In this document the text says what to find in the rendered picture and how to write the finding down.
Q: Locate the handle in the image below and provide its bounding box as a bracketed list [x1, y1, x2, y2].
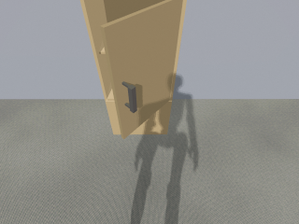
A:
[121, 81, 137, 113]

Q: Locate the cupboard door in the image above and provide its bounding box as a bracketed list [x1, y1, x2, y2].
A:
[100, 0, 183, 139]

